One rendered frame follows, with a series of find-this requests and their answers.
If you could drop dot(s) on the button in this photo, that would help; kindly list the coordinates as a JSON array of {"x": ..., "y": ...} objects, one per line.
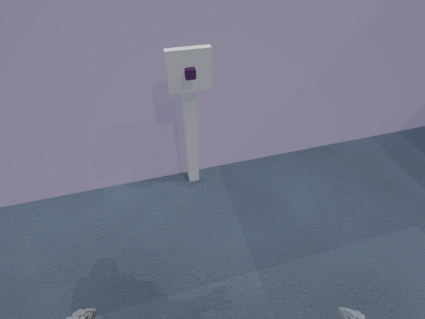
[{"x": 190, "y": 73}]

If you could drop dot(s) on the panel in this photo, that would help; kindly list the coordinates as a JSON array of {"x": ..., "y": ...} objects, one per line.
[{"x": 176, "y": 60}]

